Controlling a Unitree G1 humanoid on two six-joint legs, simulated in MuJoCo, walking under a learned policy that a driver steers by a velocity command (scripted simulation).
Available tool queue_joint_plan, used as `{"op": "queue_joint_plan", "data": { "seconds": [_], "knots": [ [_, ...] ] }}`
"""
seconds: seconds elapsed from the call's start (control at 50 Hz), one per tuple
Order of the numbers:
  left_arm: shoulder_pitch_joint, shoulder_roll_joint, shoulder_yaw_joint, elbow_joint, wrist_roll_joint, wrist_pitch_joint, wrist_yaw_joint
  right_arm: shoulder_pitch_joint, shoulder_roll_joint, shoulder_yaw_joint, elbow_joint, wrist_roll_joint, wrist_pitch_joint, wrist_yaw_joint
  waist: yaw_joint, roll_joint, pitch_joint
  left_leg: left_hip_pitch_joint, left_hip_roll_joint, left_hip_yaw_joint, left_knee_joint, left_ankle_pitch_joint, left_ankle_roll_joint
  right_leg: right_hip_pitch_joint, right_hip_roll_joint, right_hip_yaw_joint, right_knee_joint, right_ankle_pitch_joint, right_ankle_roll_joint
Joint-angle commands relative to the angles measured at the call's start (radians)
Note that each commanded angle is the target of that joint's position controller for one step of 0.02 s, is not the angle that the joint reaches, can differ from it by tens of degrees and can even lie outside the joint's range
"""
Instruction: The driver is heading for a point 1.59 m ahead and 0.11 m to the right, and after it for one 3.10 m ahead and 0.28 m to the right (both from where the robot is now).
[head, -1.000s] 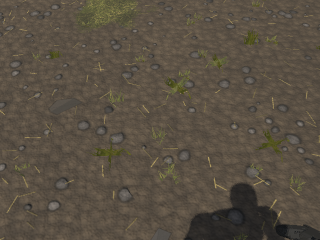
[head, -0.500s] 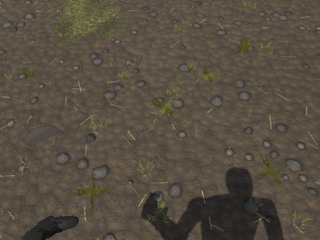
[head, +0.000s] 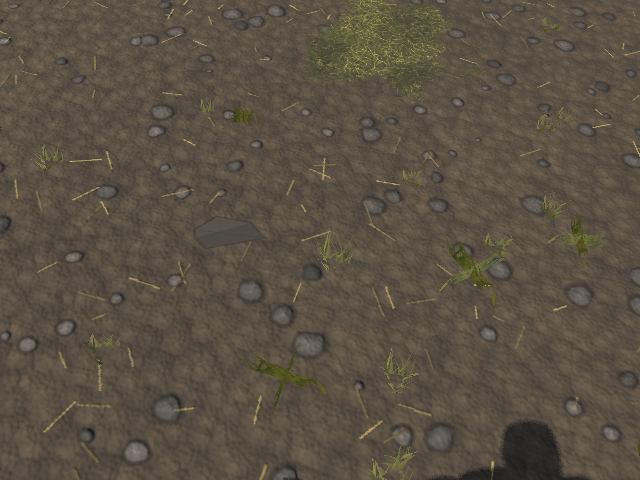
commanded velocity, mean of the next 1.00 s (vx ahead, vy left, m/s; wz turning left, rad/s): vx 0.06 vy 0.00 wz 0.17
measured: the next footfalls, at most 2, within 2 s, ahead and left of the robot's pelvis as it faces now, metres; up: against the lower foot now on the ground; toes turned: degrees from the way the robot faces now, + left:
right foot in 0.30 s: +0.07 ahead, -0.14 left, +0.00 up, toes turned +8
right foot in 1.40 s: +0.46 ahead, -0.09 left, +0.00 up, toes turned +6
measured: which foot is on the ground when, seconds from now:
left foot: down 0.00-1.00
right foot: up 0.00-0.28, down 0.30-0.98, up 1.00-1.00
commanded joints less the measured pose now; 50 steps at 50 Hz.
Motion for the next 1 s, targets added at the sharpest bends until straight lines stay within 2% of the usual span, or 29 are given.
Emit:
{"op": "queue_joint_plan", "data": {
  "seconds": [0.02,0.08,0.12,0.18,0.22,0.26,0.28,0.3,0.32,0.34,0.36,0.38,0.4,0.44,0.48,0.6,0.72,0.74,0.76,0.8,0.82,0.86,0.88,0.9,0.92,0.94,0.96,0.98,1.0],
  "knots": [
    [-0.007,0.084,0.026,-0.063,-0.002,-0.017,0.006,-0.058,-0.155,-0.036,-0.093,0.006,-0.021,-0.018,0.029,0.156,-0.127,0.153,0.214,-0.268,-0.197,0.336,0.167,-0.072,0.004,0.062,0.077,0.080,0.009],
    [-0.030,0.058,0.013,-0.073,-0.009,-0.024,0.002,-0.031,-0.159,-0.040,-0.095,0.014,-0.018,-0.028,0.009,0.157,-0.132,0.225,0.205,-0.280,-0.180,0.322,0.167,-0.077,0.011,0.074,-0.089,0.110,0.024],
    [-0.037,0.050,0.005,-0.072,-0.010,-0.025,-0.008,-0.033,-0.161,-0.041,-0.100,0.010,-0.012,-0.030,-0.004,0.174,-0.137,0.221,0.200,-0.282,-0.172,0.286,0.170,-0.017,0.007,0.070,-0.193,0.114,0.033],
    [-0.030,0.058,0.000,-0.072,-0.016,-0.028,-0.022,-0.038,-0.164,-0.039,-0.101,0.001,-0.004,-0.020,-0.017,0.193,-0.125,0.158,0.204,-0.305,-0.163,0.282,0.188,0.101,0.008,0.053,-0.291,0.072,0.029],
    [-0.024,0.066,-0.001,-0.073,-0.019,-0.032,-0.029,-0.045,-0.160,-0.034,-0.098,0.002,0.000,-0.011,-0.023,0.191,-0.115,0.146,0.207,-0.332,-0.147,0.309,0.194,0.150,0.010,0.044,-0.352,0.052,0.020],
    [0.000,0.060,-0.004,-0.069,-0.019,-0.039,-0.038,-0.066,-0.147,-0.026,-0.095,0.009,0.002,-0.007,-0.005,0.180,-0.111,0.145,0.194,-0.346,-0.116,0.338,0.180,0.218,0.013,0.033,-0.480,0.097,0.002],
    [0.028,0.049,-0.007,-0.059,-0.016,-0.044,-0.043,-0.081,-0.135,-0.019,-0.093,0.016,0.004,-0.007,0.019,0.169,-0.110,0.126,0.170,-0.336,-0.097,0.324,0.155,0.292,0.016,0.022,-0.614,0.204,-0.013],
    [0.046,0.060,-0.007,-0.055,-0.005,-0.049,-0.046,-0.063,-0.121,-0.014,-0.086,0.016,0.000,-0.008,0.025,0.144,-0.112,0.091,0.141,-0.327,-0.086,0.260,0.113,0.380,-0.010,0.045,-0.704,0.341,-0.034],
    [0.069,0.116,0.001,-0.062,0.015,-0.050,-0.042,-0.037,-0.089,-0.004,-0.086,-0.002,-0.007,-0.009,0.007,0.043,-0.139,0.029,0.077,-0.270,-0.005,0.118,0.052,0.476,-0.134,0.155,-0.709,0.508,-0.076],
    [0.026,0.167,0.008,-0.058,0.019,-0.046,-0.038,0.016,-0.064,0.001,-0.090,-0.008,-0.019,-0.002,-0.069,-0.145,-0.126,-0.043,-0.042,-0.135,0.056,-0.097,-0.003,0.477,-0.236,0.262,-0.689,0.639,-0.179],
    [-0.007,0.090,-0.013,-0.065,0.017,-0.047,-0.039,-0.016,-0.089,-0.002,-0.089,-0.019,-0.022,-0.004,-0.044,-0.176,-0.127,0.002,-0.017,-0.099,0.051,-0.157,-0.041,0.397,-0.280,0.314,-0.721,0.538,-0.252],
    [-0.035,0.061,-0.024,-0.073,0.016,-0.050,-0.041,-0.044,-0.115,-0.012,-0.083,-0.013,-0.020,-0.006,-0.035,-0.147,-0.102,0.033,-0.005,-0.093,0.038,-0.108,-0.049,0.378,-0.238,0.281,-0.726,0.460,-0.232],
    [-0.031,0.073,-0.021,-0.068,0.012,-0.052,-0.041,-0.072,-0.103,-0.011,-0.082,-0.014,-0.015,-0.009,-0.023,-0.133,-0.099,0.054,-0.005,-0.087,0.009,-0.032,-0.048,0.375,-0.191,0.242,-0.715,0.392,-0.189],
    [-0.014,0.075,-0.028,-0.060,0.006,-0.061,-0.041,-0.085,-0.086,-0.006,-0.086,-0.019,0.000,-0.006,-0.012,-0.124,-0.079,0.114,0.014,-0.103,-0.036,0.071,-0.044,0.330,-0.146,0.197,-0.710,0.283,-0.135],
    [0.000,0.072,-0.033,-0.058,0.008,-0.061,-0.043,-0.065,-0.086,-0.008,-0.073,-0.011,0.000,0.000,-0.004,-0.060,-0.051,0.116,0.012,-0.108,-0.038,0.102,-0.021,0.311,-0.093,0.136,-0.695,0.201,-0.096],
    [0.024,0.055,-0.044,-0.046,0.000,-0.054,-0.038,-0.049,-0.071,-0.008,-0.047,-0.009,-0.019,-0.001,0.017,0.042,-0.055,0.101,0.024,-0.129,-0.061,0.157,-0.019,0.352,-0.056,0.089,-0.632,0.239,-0.089],
    [0.021,0.042,-0.053,-0.024,-0.001,-0.050,-0.042,-0.030,-0.066,-0.007,-0.034,-0.008,-0.023,-0.010,0.017,0.053,-0.050,0.110,0.029,-0.135,-0.064,0.164,-0.021,0.352,-0.041,0.075,-0.623,0.243,-0.083],
    [0.034,0.037,-0.055,-0.013,0.000,-0.049,-0.042,-0.014,-0.059,-0.005,-0.026,-0.008,-0.022,-0.012,0.017,0.047,-0.069,0.120,0.018,-0.124,-0.065,0.080,-0.019,0.356,-0.033,0.069,-0.632,0.155,-0.085],
    [0.039,0.047,-0.052,-0.006,-0.004,-0.046,-0.042,-0.007,-0.062,-0.006,-0.022,-0.005,-0.020,-0.015,0.018,0.035,-0.055,0.100,-0.002,-0.105,-0.053,-0.061,-0.012,0.342,-0.024,0.069,-0.640,0.020,-0.095],
    [0.058,0.075,-0.043,0.002,-0.018,-0.045,-0.037,0.002,-0.064,-0.008,-0.030,0.004,-0.027,-0.018,0.022,-0.018,0.025,-0.012,-0.031,-0.068,-0.010,-0.333,0.004,0.299,-0.054,0.138,-0.685,-0.257,-0.146],
    [0.082,0.083,-0.041,0.005,-0.023,-0.051,-0.034,-0.008,-0.057,-0.006,-0.040,0.009,-0.040,-0.017,0.033,-0.043,0.064,-0.077,-0.032,-0.052,0.031,-0.345,0.006,0.303,-0.101,0.212,-0.729,-0.339,-0.180],
    [0.129,0.126,-0.027,0.022,-0.027,-0.065,-0.032,-0.030,-0.025,0.000,-0.056,0.027,-0.074,-0.009,0.037,-0.132,0.100,-0.156,-0.031,0.031,0.166,-0.213,-0.004,0.349,-0.252,0.423,-0.841,-0.421,-0.266],
    [0.134,0.136,-0.023,0.024,-0.029,-0.068,-0.031,-0.052,-0.028,0.000,-0.064,0.032,-0.089,-0.005,0.043,-0.139,0.122,-0.163,-0.004,0.022,0.178,-0.184,0.003,0.330,-0.293,0.479,-0.861,-0.391,-0.292],
    [0.123,0.134,-0.023,0.021,-0.030,-0.070,-0.032,-0.046,-0.029,-0.002,-0.062,0.032,-0.101,0.001,0.033,-0.133,0.117,-0.128,0.007,0.020,0.154,-0.181,0.015,0.317,-0.291,0.463,-0.855,-0.328,-0.289],
    [0.093,0.126,-0.026,0.012,-0.034,-0.069,-0.036,-0.008,-0.024,-0.003,-0.048,0.031,-0.109,0.008,0.005,-0.130,0.099,-0.037,0.003,0.034,0.073,-0.173,0.030,0.287,-0.261,0.399,-0.836,-0.260,-0.265],
    [0.047,0.114,-0.030,-0.002,-0.038,-0.066,-0.041,0.061,-0.026,-0.009,-0.018,0.031,-0.114,0.013,-0.036,-0.121,0.071,0.128,-0.009,0.043,-0.024,-0.119,0.042,0.210,-0.204,0.308,-0.800,-0.185,-0.226],
    [0.017,0.079,-0.039,-0.014,-0.035,-0.069,-0.044,0.144,-0.057,-0.023,0.015,0.028,-0.113,0.012,-0.070,-0.078,0.039,0.277,0.013,-0.016,-0.060,-0.059,0.050,0.130,-0.138,0.213,-0.695,-0.073,-0.178],
    [-0.019,0.015,-0.057,-0.043,-0.032,-0.083,-0.044,0.241,-0.130,-0.046,0.036,0.021,-0.115,0.010,-0.095,0.127,0.012,0.390,0.148,-0.283,-0.189,-0.189,0.117,0.001,-0.002,0.040,-0.411,0.041,-0.101],
    [-0.032,0.045,-0.051,-0.076,-0.034,-0.106,-0.040,0.315,-0.203,-0.065,0.039,0.020,-0.119,0.023,-0.118,0.328,-0.012,0.496,0.333,-0.632,-0.316,-0.163,0.239,-0.163,0.060,0.010,-0.140,-0.065,-0.068]
  ]
}}
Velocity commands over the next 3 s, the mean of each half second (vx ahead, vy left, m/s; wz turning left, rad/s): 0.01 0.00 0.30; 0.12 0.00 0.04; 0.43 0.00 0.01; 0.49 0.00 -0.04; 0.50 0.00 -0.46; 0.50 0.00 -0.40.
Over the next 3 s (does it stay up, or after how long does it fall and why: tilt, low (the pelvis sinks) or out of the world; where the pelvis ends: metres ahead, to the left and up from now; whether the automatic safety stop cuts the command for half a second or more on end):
stays up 1.16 -0.04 -0.01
